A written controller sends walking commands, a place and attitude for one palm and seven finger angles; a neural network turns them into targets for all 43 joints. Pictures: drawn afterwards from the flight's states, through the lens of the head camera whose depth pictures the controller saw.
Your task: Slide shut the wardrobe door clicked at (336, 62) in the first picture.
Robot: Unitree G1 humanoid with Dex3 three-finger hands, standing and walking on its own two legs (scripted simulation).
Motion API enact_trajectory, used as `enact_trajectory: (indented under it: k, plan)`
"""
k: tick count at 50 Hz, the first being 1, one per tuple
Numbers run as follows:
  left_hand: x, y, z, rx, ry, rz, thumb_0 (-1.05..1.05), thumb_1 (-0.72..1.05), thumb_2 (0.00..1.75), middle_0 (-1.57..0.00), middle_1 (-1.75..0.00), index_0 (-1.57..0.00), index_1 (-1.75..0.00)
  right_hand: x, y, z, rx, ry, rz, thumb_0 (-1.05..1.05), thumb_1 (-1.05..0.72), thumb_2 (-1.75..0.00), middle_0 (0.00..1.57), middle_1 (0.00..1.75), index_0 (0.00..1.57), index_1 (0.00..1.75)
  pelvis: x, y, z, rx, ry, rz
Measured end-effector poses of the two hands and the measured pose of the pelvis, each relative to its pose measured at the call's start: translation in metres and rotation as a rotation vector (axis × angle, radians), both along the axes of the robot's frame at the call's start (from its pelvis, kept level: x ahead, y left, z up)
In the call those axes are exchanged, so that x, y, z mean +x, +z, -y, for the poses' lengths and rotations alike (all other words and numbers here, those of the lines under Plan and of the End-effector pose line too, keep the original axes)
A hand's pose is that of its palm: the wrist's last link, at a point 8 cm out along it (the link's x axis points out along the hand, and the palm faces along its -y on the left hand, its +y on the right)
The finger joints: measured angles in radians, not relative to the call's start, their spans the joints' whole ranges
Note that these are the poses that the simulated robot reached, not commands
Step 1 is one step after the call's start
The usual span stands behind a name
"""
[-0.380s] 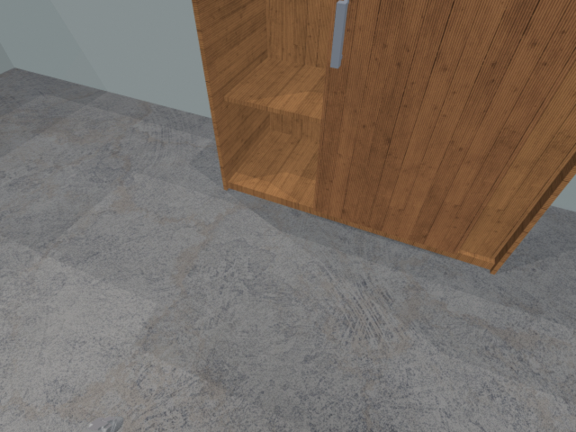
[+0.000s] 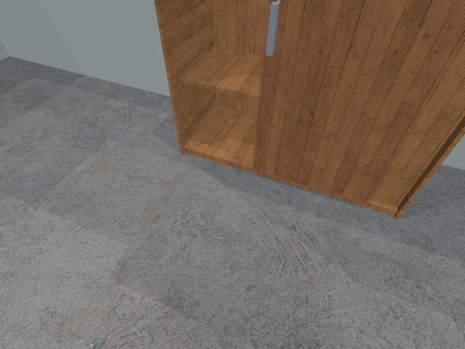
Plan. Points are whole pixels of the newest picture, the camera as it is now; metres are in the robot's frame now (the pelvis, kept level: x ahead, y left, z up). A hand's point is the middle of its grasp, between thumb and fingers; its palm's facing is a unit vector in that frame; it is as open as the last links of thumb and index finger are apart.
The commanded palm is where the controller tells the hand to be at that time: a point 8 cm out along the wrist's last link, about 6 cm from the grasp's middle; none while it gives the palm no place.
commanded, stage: stand and wait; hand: right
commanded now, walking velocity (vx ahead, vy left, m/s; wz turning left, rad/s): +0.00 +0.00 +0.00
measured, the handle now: (274, 28) +1.16 -0.10 +0.08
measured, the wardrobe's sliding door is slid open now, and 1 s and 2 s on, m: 0.47 0.47 0.47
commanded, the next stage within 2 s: look at it before walking up in 0.44 s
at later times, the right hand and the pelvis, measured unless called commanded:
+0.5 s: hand out of the picture +0.07 -0.24 -0.15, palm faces -0.03 +0.94 -0.33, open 7.4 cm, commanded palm none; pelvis -0.01 +0.01 +0.00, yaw +0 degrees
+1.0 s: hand out of the picture +0.06 -0.24 -0.15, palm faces -0.03 +0.94 -0.33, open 7.4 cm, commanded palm none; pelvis -0.01 +0.01 +0.01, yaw +0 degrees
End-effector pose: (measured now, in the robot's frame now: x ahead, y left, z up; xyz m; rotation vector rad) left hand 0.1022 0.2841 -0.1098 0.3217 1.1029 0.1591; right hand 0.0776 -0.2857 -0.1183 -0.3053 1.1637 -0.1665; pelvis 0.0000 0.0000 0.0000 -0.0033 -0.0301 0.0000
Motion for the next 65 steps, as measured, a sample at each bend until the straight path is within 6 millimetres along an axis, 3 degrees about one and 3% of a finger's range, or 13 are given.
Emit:
enact_trajectory:
  k: [9,19,65]
  plan:
    - [-0.03,-0.005,-0.011,0.01,0.032,-0.081,0.0,0.9,0.9,-0.2,-0.3,-0.21,-0.3,-0.02,-0.001,0.001,-0.01,-0.017,-0.051,0.01,-0.91,-0.9,0.21,0.3,0.2,0.3,-0.004,0.002,-0.004,0.001,-0.002,0.004]
    - [-0.045,-0.006,-0.016,0.007,0.046,-0.11,0.0,0.9,0.9,-0.2,-0.3,-0.2,-0.3,-0.021,0.001,0.0,-0.016,-0.016,-0.049,0.01,-0.91,-0.9,0.21,0.3,0.2,0.3,-0.009,0.003,-0.007,0.001,-0.001,0.007]
    - [-0.031,-0.007,-0.012,-0.001,0.06,-0.09,0.0,0.9,0.9,-0.2,-0.3,-0.2,-0.3,-0.016,-0.003,-0.008,-0.006,-0.012,-0.083,0.01,-0.91,-0.9,0.2,0.3,0.2,0.3,0.001,0.003,-0.009,0.002,0.037,-0.007]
